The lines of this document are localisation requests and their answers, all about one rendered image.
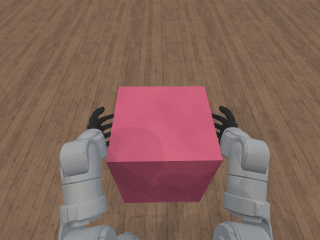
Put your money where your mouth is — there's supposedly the left robot hand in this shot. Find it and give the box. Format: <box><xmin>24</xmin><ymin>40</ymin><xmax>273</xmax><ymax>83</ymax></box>
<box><xmin>87</xmin><ymin>106</ymin><xmax>114</xmax><ymax>147</ymax></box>

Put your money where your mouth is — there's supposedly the left robot upper arm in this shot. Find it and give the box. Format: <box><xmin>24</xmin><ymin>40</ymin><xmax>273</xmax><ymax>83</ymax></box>
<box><xmin>63</xmin><ymin>224</ymin><xmax>118</xmax><ymax>240</ymax></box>

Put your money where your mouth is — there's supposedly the robot left forearm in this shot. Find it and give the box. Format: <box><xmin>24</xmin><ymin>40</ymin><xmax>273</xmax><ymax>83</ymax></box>
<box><xmin>58</xmin><ymin>128</ymin><xmax>108</xmax><ymax>240</ymax></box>

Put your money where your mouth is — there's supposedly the right robot hand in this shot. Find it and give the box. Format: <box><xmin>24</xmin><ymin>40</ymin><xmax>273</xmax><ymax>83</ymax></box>
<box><xmin>211</xmin><ymin>106</ymin><xmax>238</xmax><ymax>145</ymax></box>

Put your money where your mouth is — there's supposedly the right robot upper arm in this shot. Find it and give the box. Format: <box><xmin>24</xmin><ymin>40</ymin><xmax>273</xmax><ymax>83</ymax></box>
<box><xmin>213</xmin><ymin>221</ymin><xmax>271</xmax><ymax>240</ymax></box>

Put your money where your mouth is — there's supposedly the robot right forearm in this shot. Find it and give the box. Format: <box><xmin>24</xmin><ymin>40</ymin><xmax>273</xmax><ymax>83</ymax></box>
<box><xmin>219</xmin><ymin>127</ymin><xmax>273</xmax><ymax>240</ymax></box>

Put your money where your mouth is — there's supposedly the carton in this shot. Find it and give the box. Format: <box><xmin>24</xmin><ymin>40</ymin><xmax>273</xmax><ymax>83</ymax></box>
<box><xmin>106</xmin><ymin>86</ymin><xmax>223</xmax><ymax>203</ymax></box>

